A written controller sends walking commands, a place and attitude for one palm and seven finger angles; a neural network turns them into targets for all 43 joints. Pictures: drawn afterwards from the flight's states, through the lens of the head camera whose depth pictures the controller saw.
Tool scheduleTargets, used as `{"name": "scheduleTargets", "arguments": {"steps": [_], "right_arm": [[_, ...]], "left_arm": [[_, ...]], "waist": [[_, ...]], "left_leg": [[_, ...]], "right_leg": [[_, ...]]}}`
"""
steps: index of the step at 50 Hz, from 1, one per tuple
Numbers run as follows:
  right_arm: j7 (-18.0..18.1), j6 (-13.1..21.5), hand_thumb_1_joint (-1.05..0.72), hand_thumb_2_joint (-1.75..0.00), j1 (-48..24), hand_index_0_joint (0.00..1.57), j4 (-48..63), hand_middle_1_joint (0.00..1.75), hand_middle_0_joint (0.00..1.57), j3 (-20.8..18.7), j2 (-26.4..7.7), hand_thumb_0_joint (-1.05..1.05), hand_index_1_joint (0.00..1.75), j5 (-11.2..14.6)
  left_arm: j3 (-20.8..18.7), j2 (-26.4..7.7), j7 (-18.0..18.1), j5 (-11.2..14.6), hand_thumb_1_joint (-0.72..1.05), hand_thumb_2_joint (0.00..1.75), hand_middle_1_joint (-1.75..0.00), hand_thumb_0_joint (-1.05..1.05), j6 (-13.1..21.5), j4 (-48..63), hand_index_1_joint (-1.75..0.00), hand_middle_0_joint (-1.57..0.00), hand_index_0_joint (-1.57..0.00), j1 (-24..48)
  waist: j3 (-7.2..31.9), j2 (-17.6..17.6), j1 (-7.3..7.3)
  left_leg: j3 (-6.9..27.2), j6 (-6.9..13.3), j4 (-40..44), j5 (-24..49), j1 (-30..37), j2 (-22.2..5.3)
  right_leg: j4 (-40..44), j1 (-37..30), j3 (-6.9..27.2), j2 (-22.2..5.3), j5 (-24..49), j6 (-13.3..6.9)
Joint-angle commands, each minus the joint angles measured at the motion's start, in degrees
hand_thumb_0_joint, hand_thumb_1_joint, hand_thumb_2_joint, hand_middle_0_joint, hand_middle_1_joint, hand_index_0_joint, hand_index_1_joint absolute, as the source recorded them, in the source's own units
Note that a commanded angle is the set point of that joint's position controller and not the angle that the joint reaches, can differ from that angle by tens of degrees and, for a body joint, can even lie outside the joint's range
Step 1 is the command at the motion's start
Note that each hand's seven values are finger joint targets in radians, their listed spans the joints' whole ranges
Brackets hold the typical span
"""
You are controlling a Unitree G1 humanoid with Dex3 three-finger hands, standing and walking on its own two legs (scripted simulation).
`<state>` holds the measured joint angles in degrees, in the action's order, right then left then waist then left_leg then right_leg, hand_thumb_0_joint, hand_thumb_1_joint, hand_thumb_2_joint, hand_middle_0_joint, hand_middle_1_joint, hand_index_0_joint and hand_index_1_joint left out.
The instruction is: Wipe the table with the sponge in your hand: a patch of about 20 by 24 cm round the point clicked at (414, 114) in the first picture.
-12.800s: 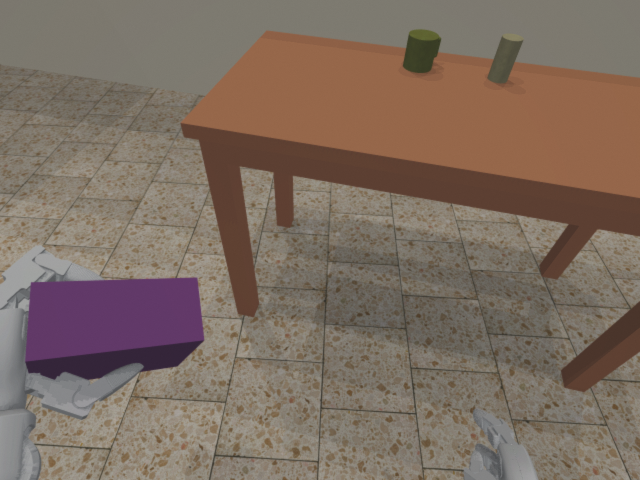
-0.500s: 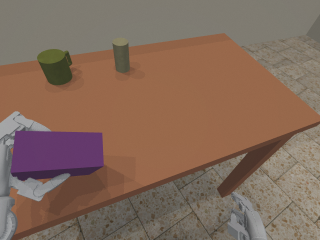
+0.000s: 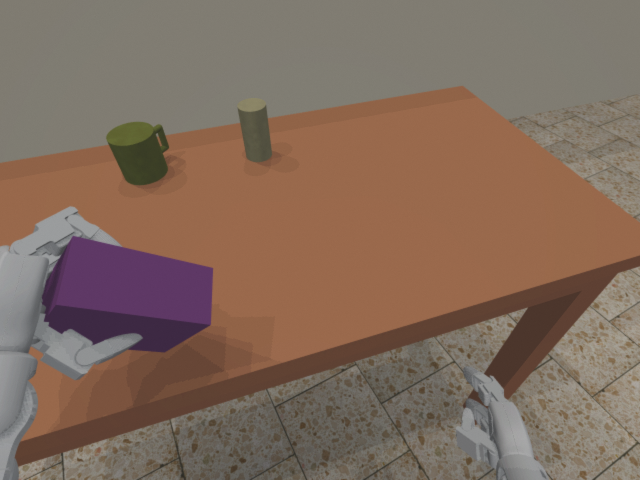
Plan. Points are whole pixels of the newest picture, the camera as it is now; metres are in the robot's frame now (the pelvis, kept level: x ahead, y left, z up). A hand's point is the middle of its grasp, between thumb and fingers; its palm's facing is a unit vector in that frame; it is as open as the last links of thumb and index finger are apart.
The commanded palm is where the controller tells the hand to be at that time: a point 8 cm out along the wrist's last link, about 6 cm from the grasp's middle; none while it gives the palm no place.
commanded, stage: turn the palm down, sponge in hand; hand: left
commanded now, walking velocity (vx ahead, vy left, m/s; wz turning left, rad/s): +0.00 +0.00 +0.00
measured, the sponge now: (148, 306) +0.24 +0.22 +0.14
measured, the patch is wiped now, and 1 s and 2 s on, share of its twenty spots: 0.00 0.00 0.00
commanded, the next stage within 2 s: move the sponge above the wiping area in 1.80 s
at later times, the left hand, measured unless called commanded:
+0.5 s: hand (97, 268) +0.24 +0.25 +0.20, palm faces +0.30 -0.43 -0.85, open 10.5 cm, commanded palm +0.20 +0.27 +0.24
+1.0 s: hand (59, 261) +0.24 +0.28 +0.21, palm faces +0.25 -0.23 -0.94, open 10.4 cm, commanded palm +0.19 +0.28 +0.27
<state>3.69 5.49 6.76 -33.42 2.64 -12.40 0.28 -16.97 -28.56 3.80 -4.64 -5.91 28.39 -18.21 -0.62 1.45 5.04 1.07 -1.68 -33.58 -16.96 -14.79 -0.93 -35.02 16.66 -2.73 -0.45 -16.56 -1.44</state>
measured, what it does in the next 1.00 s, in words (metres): stands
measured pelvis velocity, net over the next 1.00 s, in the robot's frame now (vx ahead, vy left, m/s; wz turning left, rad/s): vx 0.00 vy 0.00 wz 0.00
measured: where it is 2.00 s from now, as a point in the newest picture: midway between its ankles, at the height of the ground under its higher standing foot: outside the picture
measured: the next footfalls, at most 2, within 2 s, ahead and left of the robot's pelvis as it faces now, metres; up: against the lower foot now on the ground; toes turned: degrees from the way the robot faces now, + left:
none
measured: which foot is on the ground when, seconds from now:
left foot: down 0.00-1.00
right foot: down 0.00-1.00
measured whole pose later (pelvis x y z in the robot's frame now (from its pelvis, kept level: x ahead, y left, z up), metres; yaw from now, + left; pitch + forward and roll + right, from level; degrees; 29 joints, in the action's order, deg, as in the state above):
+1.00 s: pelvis +0.00 +0.00 +0.01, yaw +0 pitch -4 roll +1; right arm 8.0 1.5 1.8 -35.3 4.1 -14.6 4.0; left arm -6.0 -37.7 -7.7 -33.9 -28.4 24.9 -3.0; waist -0.2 5.5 7.6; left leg 0.6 -1.6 -28.0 -14.0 -10.1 -0.7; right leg -30.6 12.6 -2.4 -0.6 -14.2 -1.5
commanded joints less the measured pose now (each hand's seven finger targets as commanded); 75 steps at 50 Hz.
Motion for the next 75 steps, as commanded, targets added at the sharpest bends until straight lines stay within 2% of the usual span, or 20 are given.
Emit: {"name": "scheduleTargets", "arguments": {"steps": [1, 5, 8, 10, 11, 13, 15, 16, 22, 29, 35, 36, 37, 46, 53, 60, 66, 70, 74, 75], "right_arm": [[2.1, 1.8, -0.9, -0.9, -8.4, 0.2, 8.1, 0.3, 0.2, -2.0, -7.0, 0.0, 0.3, 0.2], [4.1, 1.7, -0.9, -0.9, -10.6, 0.2, 8.4, 0.3, 0.2, -1.6, -7.9, 0.0, 0.3, 1.9], [4.8, 2.7, -0.9, -0.9, -8.8, 0.2, 8.9, 0.3, 0.2, -2.2, -7.7, 0.0, 0.3, 1.3], [4.7, 3.5, -0.9, -0.9, -10.4, 0.2, 9.1, 0.3, 0.2, -2.2, -7.3, 0.0, 0.3, 1.8], [4.5, 3.6, -0.9, -0.9, -9.6, 0.2, 9.7, 0.3, 0.2, -2.2, -6.8, 0.0, 0.3, 1.3], [4.2, 3.4, -0.9, -0.9, -7.2, 0.2, 9.3, 0.3, 0.2, -2.8, -7.3, 0.0, 0.3, 1.0], [3.9, 3.5, -0.9, -0.9, -8.7, 0.2, 9.1, 0.3, 0.2, -2.8, -7.2, 0.0, 0.3, 1.8], [3.7, 3.0, -0.9, -0.9, -7.4, 0.2, 9.6, 0.3, 0.2, -3.0, -7.0, 0.0, 0.3, 1.7], [4.2, 1.1, -0.9, -0.9, -6.8, 0.2, 9.8, 0.3, 0.2, -3.3, -8.9, 0.0, 0.3, 2.6], [5.0, 1.9, -0.9, -0.9, -9.0, 0.2, 10.3, 0.3, 0.2, -2.7, -8.5, 0.0, 0.3, 2.7], [4.7, 2.2, -0.9, -0.9, -13.7, 0.2, 9.2, 0.3, 0.2, -1.5, -7.7, 0.0, 0.3, 3.3], [4.7, 1.7, -0.9, -0.9, -12.7, 0.2, 9.8, 0.3, 0.2, -1.4, -7.9, 0.0, 0.3, 2.8], [4.6, 1.5, -0.9, -0.9, -12.4, 0.2, 9.1, 0.3, 0.2, -1.4, -7.9, 0.0, 0.3, 3.0], [4.1, -0.1, -0.9, -0.9, -19.4, 0.2, 9.3, 0.3, 0.2, 0.6, -7.1, 0.0, 0.3, 3.0], [3.5, -1.0, -0.9, -0.9, -21.0, 0.2, 8.2, 0.3, 0.2, 0.6, -7.2, 0.0, 0.3, 2.8], [3.1, -1.0, -0.9, -0.9, -25.8, 0.2, 8.5, 0.3, 0.2, 1.0, -6.4, 0.0, 0.3, 3.7], [3.0, -1.4, -0.9, -0.9, -23.5, 0.2, 8.1, 0.3, 0.2, 0.6, -7.0, 0.0, 0.3, 3.2], [3.0, -0.9, -0.9, -0.9, -25.7, 0.2, 8.2, 0.3, 0.2, 0.7, -6.3, 0.0, 0.3, 3.5], [3.0, -1.0, -0.9, -0.9, -23.2, 0.2, 7.5, 0.3, 0.2, 0.2, -6.9, 0.0, 0.3, 2.9], [3.1, -0.4, -0.9, -0.9, -25.9, 0.2, 7.8, 0.3, 0.2, 0.6, -6.4, 0.0, 0.3, 3.2]], "left_arm": [[-9.2, -14.3, 2.1, -2.7, 0.1, 1.3, -1.6, 0.0, -0.5, 6.3, -1.6, -1.2, -1.2, 18.5], [-7.6, -18.2, -4.8, -3.6, 0.1, 1.3, -1.6, 0.0, -4.9, 2.2, -1.6, -1.2, -1.2, 21.0], [-7.5, -19.4, -7.8, -4.7, 0.1, 1.3, -1.6, 0.0, -3.2, 3.6, -1.6, -1.2, -1.2, 19.2], [-12.5, -23.9, -7.4, -5.1, 0.1, 1.3, -1.6, 0.0, -1.9, 5.1, -1.6, -1.2, -1.2, 18.9], [-10.9, -21.4, -6.8, -5.3, 0.1, 1.3, -1.6, 0.0, -1.0, 6.3, -1.6, -1.2, -1.2, 18.8], [-14.6, -23.8, -5.5, -5.7, 0.1, 1.3, -1.6, 0.0, -0.1, 6.2, -1.6, -1.2, -1.2, 14.2], [-17.9, -26.3, -3.3, -6.3, 0.1, 1.3, -1.6, 0.0, -1.2, 5.6, -1.6, -1.2, -1.2, 12.3], [-14.1, -22.3, -2.6, -6.3, 0.1, 1.3, -1.6, 0.0, -2.0, 5.9, -1.6, -1.2, -1.2, 12.2], [-12.2, -25.0, -2.4, -10.1, 0.1, 1.3, -1.6, 0.0, -8.8, 4.9, -1.6, -1.2, -1.2, 12.3], [-9.7, -25.9, -5.4, -15.1, 0.1, 1.3, -1.6, 0.0, -9.4, 9.1, -1.6, -1.2, -1.2, 15.0], [-9.6, -27.3, -3.7, -20.4, 0.1, 1.3, -1.6, 0.0, -13.5, 6.7, -1.6, -1.2, -1.2, 19.5], [-5.8, -24.7, -3.9, -21.0, 0.1, 1.3, -1.6, 0.0, -14.3, 7.5, -1.6, -1.2, -1.2, 22.0], [-6.8, -26.4, -3.9, -22.4, 0.1, 1.3, -1.6, 0.0, -15.0, 7.0, -1.6, -1.2, -1.2, 22.6], [2.3, -22.7, -9.0, -30.3, 0.1, 1.3, -1.6, 0.0, -21.0, 6.9, -1.6, -1.2, -1.2, 29.9], [1.5, -25.6, -9.2, -35.8, 0.1, 1.3, -1.6, 0.0, -22.1, 6.8, -1.6, -1.2, -1.2, 32.5], [2.4, -24.8, -9.2, -37.8, 0.1, 1.3, -1.6, 0.0, -24.6, 6.8, -1.6, -1.2, -1.2, 34.9], [5.7, -21.9, -9.7, -39.5, 0.1, 1.3, -1.6, 0.0, -24.2, 5.1, -1.6, -1.2, -1.2, 33.6], [3.6, -24.4, -8.7, -41.6, 0.1, 1.3, -1.6, 0.0, -23.4, 5.8, -1.6, -1.2, -1.2, 35.5], [4.2, -24.3, -8.1, -41.7, 0.1, 1.3, -1.6, 0.0, -22.6, 4.4, -1.6, -1.2, -1.2, 35.8], [2.9, -25.0, -8.0, -41.4, 0.1, 1.3, -1.6, 0.0, -23.0, 4.4, -1.6, -1.2, -1.2, 36.2]], "waist": [[8.0, 5.5, -1.98], [5.9, 1.9, -2.39], [7.1, -0.7, -1.1], [8.7, 1.1, 0.41], [9.0, 1.3, 0.73], [11.6, -1.0, 1.5], [11.3, 2.3, 2.45], [10.5, 2.6, 1.96], [10.3, -0.9, 0.86], [11.7, -1.9, 0.83], [8.7, 3.9, 2.3], [9.3, 3.9, 1.86], [10.0, 2.4, 1.72], [9.6, 4.6, 2.31], [11.7, 5.4, 3.62], [11.5, 4.8, 4.31], [11.5, 3.6, 3.77], [11.0, 3.2, 4.18], [12.0, 3.1, 3.94], [10.8, 3.5, 4.32]], "left_leg": [[-2.8, 2.4, 5.2, 4.8, 2.0, 1.9], [-3.6, 3.0, 4.7, 2.2, 2.9, 2.1], [-3.2, 3.2, 3.9, 5.6, 2.9, 1.5], [-3.2, 2.7, 3.3, 6.5, 3.0, 1.6], [-2.8, 2.5, 2.5, 8.4, 2.2, 1.3], [-2.7, 2.6, 2.3, 10.9, 1.8, 1.1], [-3.1, 2.2, 2.0, 11.6, 1.5, 1.3], [-3.2, 2.1, 1.5, 12.1, 0.4, 0.9], [-2.9, 2.6, 0.9, 12.2, -0.1, 0.5], [-2.5, 3.3, 1.3, 13.7, 2.7, 0.8], [-2.1, 2.4, 4.1, 11.4, 3.2, 1.2], [-2.1, 2.5, 4.7, 11.2, 2.8, 1.0], [-1.8, 2.5, 5.3, 11.5, 3.2, 0.9], [-0.4, 2.6, 9.7, 10.1, 4.5, 1.0], [1.5, 2.2, 12.0, 11.4, 4.9, 1.1], [2.2, 2.1, 12.4, 9.7, 4.5, 1.5], [1.3, 2.5, 12.1, 8.5, 4.0, 1.4], [2.1, 2.3, 12.3, 6.7, 4.6, 2.0], [1.5, 2.4, 11.5, 8.8, 5.2, 2.1], [1.7, 2.2, 11.2, 7.3, 4.9, 2.2]], "right_leg": [[8.9, -1.5, 0.6, 0.2, 0.8, 0.8], [11.7, -0.2, 3.1, -0.4, -4.2, 2.0], [11.9, -2.3, 4.0, -1.3, -1.9, 2.3], [11.8, -3.6, 5.4, -1.5, -2.7, 2.1], [11.1, -4.6, 5.4, -2.3, 0.4, 1.8], [9.5, -6.4, 4.9, -2.3, 5.8, 2.4], [9.1, -7.0, 5.9, -2.5, 7.2, 2.0], [8.8, -7.2, 5.7, -3.2, 9.6, 2.0], [7.9, -6.9, 7.0, -3.5, 12.8, 3.0], [7.4, -5.8, 5.3, -2.5, 13.4, 3.1], [9.5, -5.2, 5.6, -1.3, 6.9, 1.4], [9.4, -5.9, 4.3, -1.8, 7.2, 1.5], [9.3, -6.1, 4.0, -1.6, 7.0, 1.7], [10.6, -7.4, 2.6, -0.4, 4.5, 0.1], [10.3, -9.6, 3.0, -0.3, 5.4, -0.8], [10.8, -9.9, 6.0, 0.3, 4.1, -1.9], [11.2, -9.4, 4.3, -0.5, 3.4, -1.4], [12.1, -8.6, 7.5, 0.3, 0.4, -2.0], [12.2, -8.8, 6.5, -0.8, 1.7, -1.3], [13.0, -8.1, 9.1, -0.2, -0.5, -2.1]]}}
